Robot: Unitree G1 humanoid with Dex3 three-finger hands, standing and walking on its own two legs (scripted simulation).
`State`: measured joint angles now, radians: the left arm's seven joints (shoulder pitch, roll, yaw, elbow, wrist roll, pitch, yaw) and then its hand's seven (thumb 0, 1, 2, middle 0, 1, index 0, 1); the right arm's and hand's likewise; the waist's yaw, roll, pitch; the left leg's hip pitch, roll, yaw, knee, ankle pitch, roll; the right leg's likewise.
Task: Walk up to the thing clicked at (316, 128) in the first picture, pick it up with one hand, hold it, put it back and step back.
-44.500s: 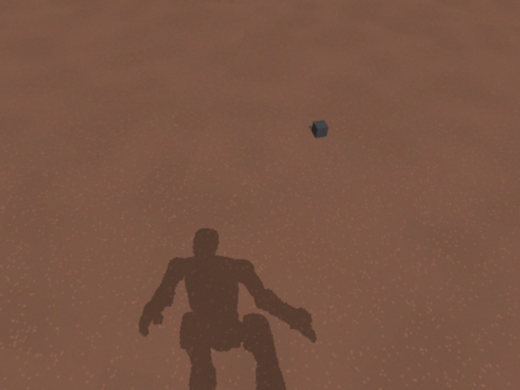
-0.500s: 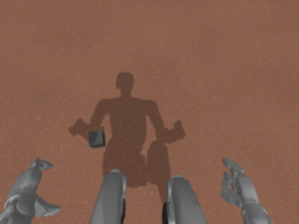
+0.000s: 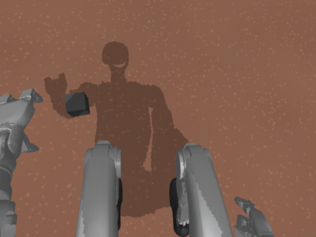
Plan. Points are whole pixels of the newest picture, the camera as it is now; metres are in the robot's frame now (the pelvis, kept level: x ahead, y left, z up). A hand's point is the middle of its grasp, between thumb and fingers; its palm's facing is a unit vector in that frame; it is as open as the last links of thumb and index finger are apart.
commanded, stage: rise first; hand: left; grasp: from above
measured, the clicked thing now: (77, 104) +0.50 +0.30 -0.37
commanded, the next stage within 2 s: none
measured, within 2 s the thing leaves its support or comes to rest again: neither
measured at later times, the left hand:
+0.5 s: hand (44, 117) +0.41 +0.34 -0.21, palm faces -0.44 -0.09 -0.89, open 14.0 cm
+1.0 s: hand (53, 112) +0.43 +0.33 -0.24, palm faces -0.44 -0.12 -0.89, open 13.8 cm
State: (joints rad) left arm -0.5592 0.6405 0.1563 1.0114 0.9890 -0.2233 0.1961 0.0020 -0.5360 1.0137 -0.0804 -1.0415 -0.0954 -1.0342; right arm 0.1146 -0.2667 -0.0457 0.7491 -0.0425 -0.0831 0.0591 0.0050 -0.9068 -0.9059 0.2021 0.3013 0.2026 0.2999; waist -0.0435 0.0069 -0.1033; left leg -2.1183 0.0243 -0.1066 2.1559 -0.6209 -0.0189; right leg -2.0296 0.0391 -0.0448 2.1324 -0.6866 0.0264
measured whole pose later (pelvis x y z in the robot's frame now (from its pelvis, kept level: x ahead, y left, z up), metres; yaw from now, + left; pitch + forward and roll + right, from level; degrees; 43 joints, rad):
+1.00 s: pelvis +0.01 +0.00 -0.07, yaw -4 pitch +34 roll -8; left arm -0.81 0.75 0.19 1.37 1.21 -0.23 0.40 0.00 -0.47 0.94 -0.07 -1.04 -0.12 -1.00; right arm 0.10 -0.25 0.03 0.78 -0.14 -0.05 0.13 0.00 -0.90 -0.90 0.20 0.30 0.20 0.30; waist -0.15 -0.03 -0.05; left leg -2.31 0.03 -0.16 2.40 -0.68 -0.02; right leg -2.21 0.07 -0.08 2.34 -0.73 0.04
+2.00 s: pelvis +0.01 +0.01 -0.08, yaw -5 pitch +32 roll -9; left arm -0.91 0.85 0.20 1.46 1.23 -0.22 0.40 0.00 -0.53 1.01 -0.09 -1.03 -0.11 -1.03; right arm 0.09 -0.26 0.09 0.77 -0.16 -0.05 0.14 0.00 -0.91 -0.90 0.20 0.30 0.20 0.30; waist -0.20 -0.05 -0.02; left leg -2.35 0.02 -0.19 2.45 -0.67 -0.02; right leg -2.23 0.07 -0.10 2.37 -0.72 0.05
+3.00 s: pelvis +0.01 +0.01 -0.08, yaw -5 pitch +33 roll -9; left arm -0.92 0.84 0.14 1.46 1.22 -0.20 0.38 0.00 -0.50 0.98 -0.11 -1.02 -0.13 -1.01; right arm 0.11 -0.27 0.10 0.75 -0.15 -0.06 0.14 0.00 -0.91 -0.90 0.20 0.30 0.20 0.30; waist -0.21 -0.04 -0.03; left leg -2.35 0.02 -0.18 2.43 -0.66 -0.02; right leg -2.23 0.06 -0.09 2.35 -0.71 0.05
